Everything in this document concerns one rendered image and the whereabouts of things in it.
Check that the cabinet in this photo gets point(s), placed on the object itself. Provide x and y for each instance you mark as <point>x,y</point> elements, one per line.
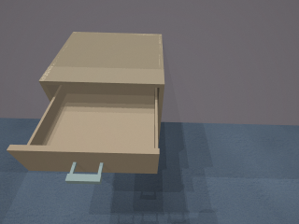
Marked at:
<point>109,60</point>

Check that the drawer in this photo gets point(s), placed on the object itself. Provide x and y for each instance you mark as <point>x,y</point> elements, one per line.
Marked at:
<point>89,125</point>

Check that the handle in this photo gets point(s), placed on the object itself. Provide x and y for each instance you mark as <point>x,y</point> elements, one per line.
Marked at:
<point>92,179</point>

